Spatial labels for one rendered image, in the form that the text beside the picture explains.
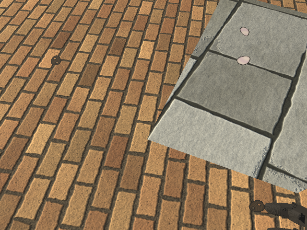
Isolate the right robot hand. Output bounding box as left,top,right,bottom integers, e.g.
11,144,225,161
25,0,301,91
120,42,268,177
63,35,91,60
265,202,307,230

